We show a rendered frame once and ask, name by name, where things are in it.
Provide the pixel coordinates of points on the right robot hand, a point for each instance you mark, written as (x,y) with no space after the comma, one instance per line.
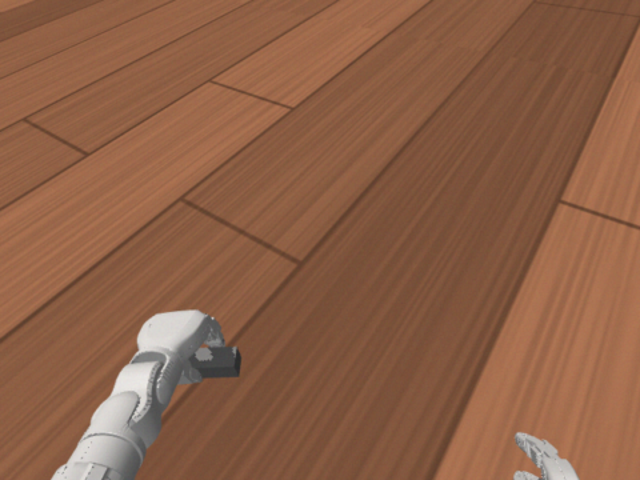
(544,456)

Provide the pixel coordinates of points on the left robot arm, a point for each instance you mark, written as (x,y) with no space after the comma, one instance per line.
(128,421)

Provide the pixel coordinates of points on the left robot hand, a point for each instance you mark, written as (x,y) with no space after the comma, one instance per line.
(183,333)

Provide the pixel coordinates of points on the small box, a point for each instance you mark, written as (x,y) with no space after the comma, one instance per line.
(217,362)

